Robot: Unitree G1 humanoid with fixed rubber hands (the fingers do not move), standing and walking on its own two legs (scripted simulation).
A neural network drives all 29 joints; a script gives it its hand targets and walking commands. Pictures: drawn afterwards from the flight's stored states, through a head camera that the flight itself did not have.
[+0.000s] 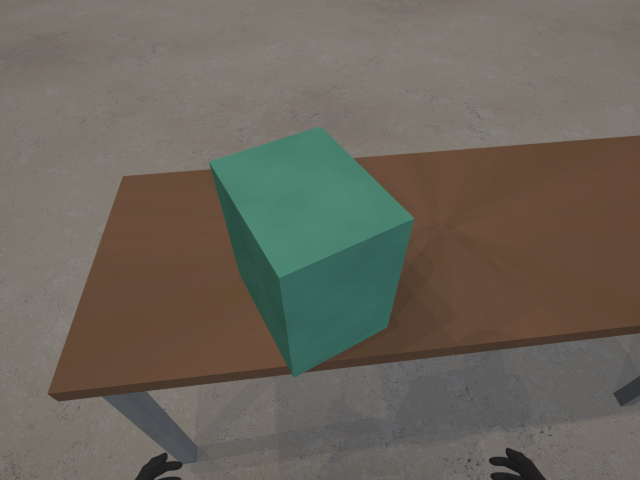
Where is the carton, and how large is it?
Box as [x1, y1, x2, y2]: [209, 126, 413, 377]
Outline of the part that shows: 320,126 209,161 239,273 293,377 387,326 413,221 413,217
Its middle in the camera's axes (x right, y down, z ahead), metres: -0.02 +0.02 +0.61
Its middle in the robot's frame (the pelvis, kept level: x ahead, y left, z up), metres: +0.44 +0.04 +0.00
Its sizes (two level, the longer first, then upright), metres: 0.233 0.181 0.267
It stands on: a table, 0.63 m high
